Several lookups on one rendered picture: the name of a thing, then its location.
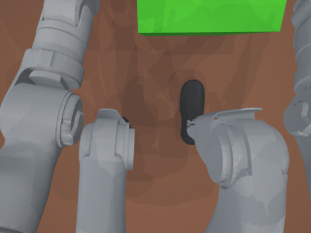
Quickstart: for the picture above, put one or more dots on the carton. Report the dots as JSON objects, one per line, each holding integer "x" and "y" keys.
{"x": 209, "y": 17}

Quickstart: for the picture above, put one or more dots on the robot left forearm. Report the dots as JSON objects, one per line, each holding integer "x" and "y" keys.
{"x": 60, "y": 44}

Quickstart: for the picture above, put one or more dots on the robot left shin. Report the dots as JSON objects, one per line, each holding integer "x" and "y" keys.
{"x": 86, "y": 137}

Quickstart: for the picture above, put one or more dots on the robot right upper arm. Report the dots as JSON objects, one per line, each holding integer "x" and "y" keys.
{"x": 297, "y": 121}

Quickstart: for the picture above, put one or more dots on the robot left upper arm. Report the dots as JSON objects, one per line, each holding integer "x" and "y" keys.
{"x": 37, "y": 122}

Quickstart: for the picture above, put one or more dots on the robot left thigh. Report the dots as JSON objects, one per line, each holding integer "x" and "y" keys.
{"x": 102, "y": 178}

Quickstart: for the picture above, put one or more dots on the robot right forearm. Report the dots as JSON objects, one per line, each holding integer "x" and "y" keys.
{"x": 301, "y": 21}

